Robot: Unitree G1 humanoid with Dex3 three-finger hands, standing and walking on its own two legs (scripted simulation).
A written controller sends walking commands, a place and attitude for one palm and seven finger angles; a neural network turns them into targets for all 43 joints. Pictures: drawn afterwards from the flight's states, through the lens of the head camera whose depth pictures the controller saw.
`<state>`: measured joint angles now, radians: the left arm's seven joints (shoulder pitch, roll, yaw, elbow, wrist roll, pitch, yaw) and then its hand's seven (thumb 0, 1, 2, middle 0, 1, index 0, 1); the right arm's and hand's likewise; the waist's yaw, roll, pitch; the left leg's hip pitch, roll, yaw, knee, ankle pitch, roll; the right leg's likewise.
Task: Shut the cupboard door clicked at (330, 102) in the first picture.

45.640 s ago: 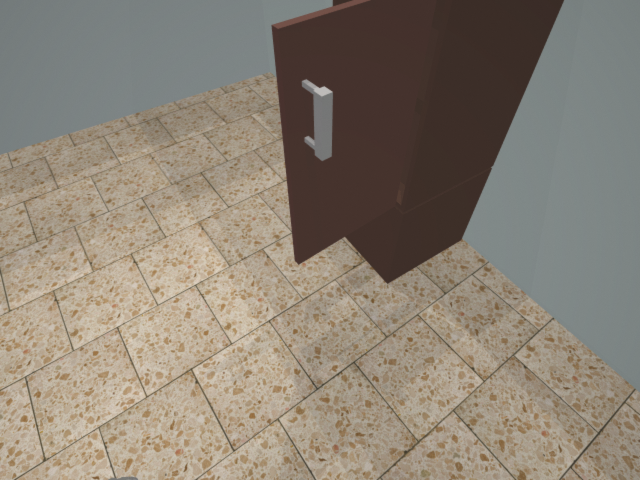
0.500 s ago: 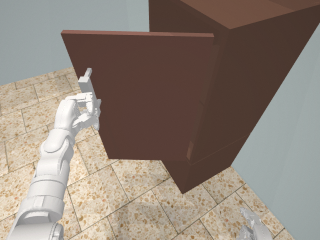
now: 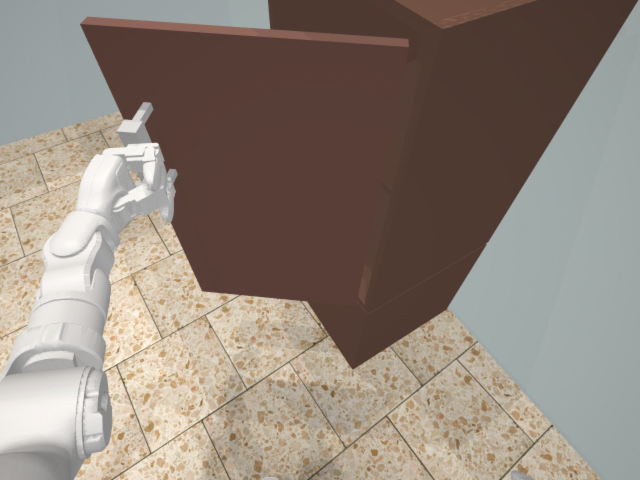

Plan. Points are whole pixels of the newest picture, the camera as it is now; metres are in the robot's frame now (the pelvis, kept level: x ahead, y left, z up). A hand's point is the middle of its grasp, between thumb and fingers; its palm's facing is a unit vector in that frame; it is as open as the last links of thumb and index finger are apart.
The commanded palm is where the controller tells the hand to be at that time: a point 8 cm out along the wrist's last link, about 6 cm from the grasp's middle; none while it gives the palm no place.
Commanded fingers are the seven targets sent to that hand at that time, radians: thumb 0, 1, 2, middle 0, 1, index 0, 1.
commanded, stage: push the door shut along its arc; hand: left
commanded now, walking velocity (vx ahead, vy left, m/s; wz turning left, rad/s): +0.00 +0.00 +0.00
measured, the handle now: (154, 156) +0.51 +0.23 +0.11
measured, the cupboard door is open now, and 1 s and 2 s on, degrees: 53 38 28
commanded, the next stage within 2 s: pull the fist back off the door in 1.20 s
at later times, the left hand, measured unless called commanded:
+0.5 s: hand (210, 154) +0.50 +0.15 +0.12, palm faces -0.27 -0.96 +0.01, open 3.1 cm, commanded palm +0.50 +0.20 +0.12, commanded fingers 0.00 0.90 0.90 -1.30 -1.50 -1.30 -1.50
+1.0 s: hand (232, 135) +0.54 +0.13 +0.12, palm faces -0.36 -0.93 -0.01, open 3.0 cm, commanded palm +0.55 +0.16 +0.12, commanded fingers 0.00 0.90 0.90 -1.30 -1.50 -1.30 -1.50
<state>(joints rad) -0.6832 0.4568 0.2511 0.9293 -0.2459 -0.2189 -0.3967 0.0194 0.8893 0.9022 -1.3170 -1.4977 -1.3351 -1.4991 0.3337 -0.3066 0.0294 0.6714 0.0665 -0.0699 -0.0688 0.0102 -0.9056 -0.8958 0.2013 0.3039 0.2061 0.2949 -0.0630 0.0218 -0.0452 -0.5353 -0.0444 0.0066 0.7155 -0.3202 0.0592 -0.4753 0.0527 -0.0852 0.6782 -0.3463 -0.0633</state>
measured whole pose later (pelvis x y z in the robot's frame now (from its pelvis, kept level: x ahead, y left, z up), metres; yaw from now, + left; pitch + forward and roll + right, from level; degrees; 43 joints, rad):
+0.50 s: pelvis +0.00 +0.01 -0.01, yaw +0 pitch +14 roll -2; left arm -1.01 0.49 0.22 1.21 -0.19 -0.25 -0.44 0.02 0.90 0.90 -1.30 -1.50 -1.31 -1.50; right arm 0.36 -0.31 0.04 0.71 0.04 -0.08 -0.05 0.01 -0.90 -0.90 0.20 0.30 0.21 0.30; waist -0.15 0.03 -0.07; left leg -0.70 -0.05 0.01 0.80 -0.35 0.08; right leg -0.64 0.04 -0.09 0.75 -0.37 -0.05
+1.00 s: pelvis +0.02 +0.00 -0.02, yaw -1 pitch +18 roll -2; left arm -1.12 0.56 0.23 1.28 -0.15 -0.21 -0.52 0.01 0.86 0.93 -1.30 -1.50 -1.30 -1.50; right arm 0.40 -0.31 0.03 0.71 0.02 -0.03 -0.05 0.01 -0.90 -0.90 0.20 0.30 0.21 0.30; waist -0.18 0.04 -0.08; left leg -0.75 -0.03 0.01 0.83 -0.39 0.07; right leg -0.68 0.07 -0.08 0.77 -0.39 -0.06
